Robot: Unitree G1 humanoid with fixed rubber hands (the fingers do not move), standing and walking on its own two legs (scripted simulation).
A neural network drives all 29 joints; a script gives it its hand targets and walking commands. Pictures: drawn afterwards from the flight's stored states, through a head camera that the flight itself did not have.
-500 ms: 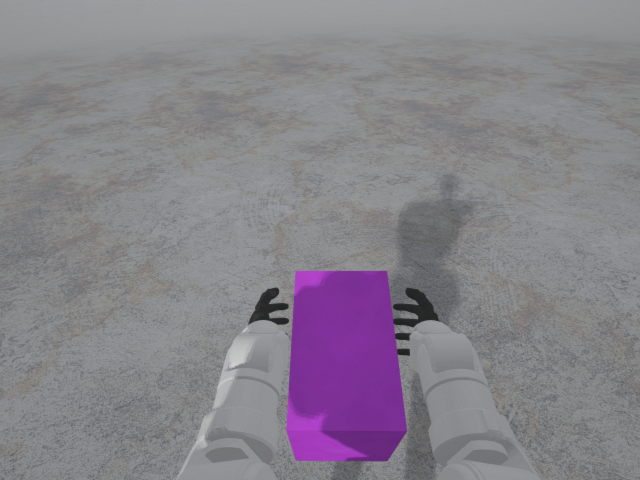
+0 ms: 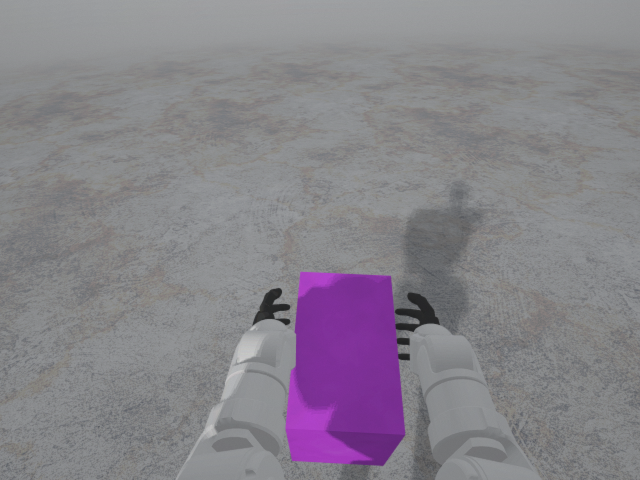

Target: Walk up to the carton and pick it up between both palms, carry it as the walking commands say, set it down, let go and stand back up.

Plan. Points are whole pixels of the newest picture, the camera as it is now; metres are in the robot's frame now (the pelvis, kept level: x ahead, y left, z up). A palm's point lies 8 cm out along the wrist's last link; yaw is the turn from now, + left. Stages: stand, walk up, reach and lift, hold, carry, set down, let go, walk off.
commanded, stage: hold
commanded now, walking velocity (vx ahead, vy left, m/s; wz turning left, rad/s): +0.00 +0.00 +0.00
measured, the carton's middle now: (341, 368) +0.33 +0.00 -0.03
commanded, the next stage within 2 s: carry in 0.70 s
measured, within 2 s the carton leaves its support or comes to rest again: neither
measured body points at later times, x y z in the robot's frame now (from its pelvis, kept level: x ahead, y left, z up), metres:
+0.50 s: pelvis +0.01 +0.00 +0.00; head -0.08 +0.00 +0.44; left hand +0.32 +0.11 +0.06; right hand +0.32 -0.13 +0.06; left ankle +0.05 +0.11 -0.73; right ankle +0.05 -0.12 -0.73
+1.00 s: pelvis -0.03 +0.01 -0.01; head -0.02 +0.02 +0.44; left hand +0.32 +0.15 +0.05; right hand +0.33 -0.08 +0.05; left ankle +0.05 +0.11 -0.73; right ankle +0.03 -0.12 -0.73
